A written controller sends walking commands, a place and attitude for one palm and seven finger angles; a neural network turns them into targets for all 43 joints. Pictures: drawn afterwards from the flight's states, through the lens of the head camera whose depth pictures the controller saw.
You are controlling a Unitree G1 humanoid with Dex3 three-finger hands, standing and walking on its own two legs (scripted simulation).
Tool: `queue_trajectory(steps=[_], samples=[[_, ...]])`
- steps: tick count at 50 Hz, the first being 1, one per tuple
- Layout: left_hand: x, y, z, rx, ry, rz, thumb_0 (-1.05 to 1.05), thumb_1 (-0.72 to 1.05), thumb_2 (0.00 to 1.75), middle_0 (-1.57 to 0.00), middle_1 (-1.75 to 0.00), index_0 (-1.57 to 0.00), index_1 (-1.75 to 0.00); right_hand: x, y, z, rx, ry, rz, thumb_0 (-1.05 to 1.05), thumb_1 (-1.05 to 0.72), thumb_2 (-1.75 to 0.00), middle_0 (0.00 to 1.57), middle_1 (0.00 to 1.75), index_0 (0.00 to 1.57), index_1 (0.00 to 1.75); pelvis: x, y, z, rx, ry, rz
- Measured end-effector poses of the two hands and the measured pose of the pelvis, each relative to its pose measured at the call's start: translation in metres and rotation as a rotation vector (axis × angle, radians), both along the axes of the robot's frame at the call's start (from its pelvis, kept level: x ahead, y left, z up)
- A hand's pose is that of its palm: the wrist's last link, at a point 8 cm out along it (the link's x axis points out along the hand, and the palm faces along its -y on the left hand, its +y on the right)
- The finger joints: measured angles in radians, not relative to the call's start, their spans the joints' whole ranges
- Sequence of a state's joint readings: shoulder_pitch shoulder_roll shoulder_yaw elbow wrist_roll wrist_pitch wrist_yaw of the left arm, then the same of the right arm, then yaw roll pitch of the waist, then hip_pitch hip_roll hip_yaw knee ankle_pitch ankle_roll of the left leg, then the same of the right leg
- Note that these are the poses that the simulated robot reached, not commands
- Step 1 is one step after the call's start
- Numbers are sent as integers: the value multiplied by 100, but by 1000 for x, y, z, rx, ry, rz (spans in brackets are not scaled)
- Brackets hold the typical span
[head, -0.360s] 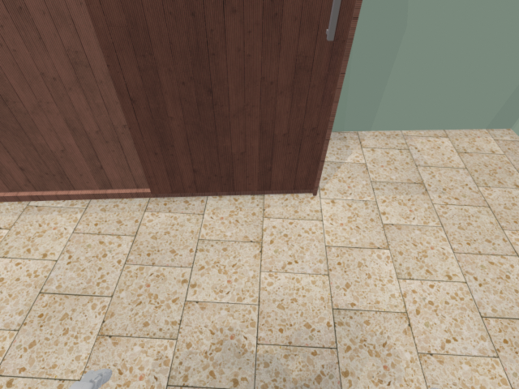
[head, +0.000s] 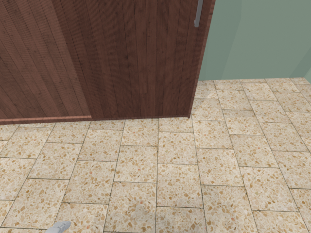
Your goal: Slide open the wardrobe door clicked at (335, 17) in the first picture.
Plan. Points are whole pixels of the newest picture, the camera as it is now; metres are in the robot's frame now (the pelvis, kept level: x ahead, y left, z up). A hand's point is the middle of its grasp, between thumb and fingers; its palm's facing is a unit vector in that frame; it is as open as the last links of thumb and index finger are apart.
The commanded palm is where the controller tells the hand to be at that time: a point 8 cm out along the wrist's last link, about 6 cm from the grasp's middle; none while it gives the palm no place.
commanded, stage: stand and wait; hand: right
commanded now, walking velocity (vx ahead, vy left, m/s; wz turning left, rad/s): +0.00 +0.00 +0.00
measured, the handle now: (199, 0) +1.17 -0.17 +0.18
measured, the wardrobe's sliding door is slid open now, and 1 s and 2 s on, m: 0.00 0.00 0.00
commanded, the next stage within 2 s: look at it before walking up in 0.46 s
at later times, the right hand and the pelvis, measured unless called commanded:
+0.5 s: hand out of the picture +0.06 -0.24 -0.15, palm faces -0.04 +0.94 -0.34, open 7.4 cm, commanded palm none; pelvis -0.02 +0.01 +0.00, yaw +0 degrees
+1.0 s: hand out of the picture +0.06 -0.24 -0.15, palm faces -0.04 +0.94 -0.33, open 7.4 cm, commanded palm none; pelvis -0.01 +0.01 +0.01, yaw +0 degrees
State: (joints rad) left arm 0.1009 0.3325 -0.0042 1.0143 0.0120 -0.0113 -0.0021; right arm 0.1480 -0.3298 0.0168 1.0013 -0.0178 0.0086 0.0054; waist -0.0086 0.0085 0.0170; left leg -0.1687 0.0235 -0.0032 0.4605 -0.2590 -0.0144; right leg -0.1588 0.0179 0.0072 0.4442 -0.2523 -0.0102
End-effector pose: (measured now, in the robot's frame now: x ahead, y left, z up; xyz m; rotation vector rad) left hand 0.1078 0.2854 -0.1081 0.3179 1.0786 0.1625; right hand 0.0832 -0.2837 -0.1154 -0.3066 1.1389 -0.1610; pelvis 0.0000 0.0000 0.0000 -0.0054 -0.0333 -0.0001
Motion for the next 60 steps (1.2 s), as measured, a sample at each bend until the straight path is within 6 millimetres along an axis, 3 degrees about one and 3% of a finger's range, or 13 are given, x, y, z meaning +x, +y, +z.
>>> queue_trajectory(steps=[10, 20, 34, 60], samples=[[-43, 13, -7, 9, 104, 39, 1, 91, 90, -20, -30, -20, -30, -32, -2, -2, -14, 81, -22, 1, -91, -90, 21, 30, 20, 30, -9, 5, 2, 2, -3, 2], [-63, 15, -12, -3, 140, 58, 1, 91, 90, -20, -30, -20, -30, -35, -2, 1, -25, 81, -22, 1, -91, -90, 20, 30, 20, 30, -14, 7, 3, 1, -6, 4], [-62, 15, -9, -5, 126, 57, 1, 91, 90, -21, -30, -20, -30, -25, 4, 2, -14, 48, -8, 1, -91, -90, 20, 30, 20, 30, -17, 9, 4, 1, -3, 4], [-42, 14, -7, -1, 114, 42, 1, 91, 90, -20, -30, -20, -30, -27, 1, 2, -18, 79, -26, 1, -91, -90, 20, 30, 20, 30, -8, 9, 6, 2, 0, 2]])
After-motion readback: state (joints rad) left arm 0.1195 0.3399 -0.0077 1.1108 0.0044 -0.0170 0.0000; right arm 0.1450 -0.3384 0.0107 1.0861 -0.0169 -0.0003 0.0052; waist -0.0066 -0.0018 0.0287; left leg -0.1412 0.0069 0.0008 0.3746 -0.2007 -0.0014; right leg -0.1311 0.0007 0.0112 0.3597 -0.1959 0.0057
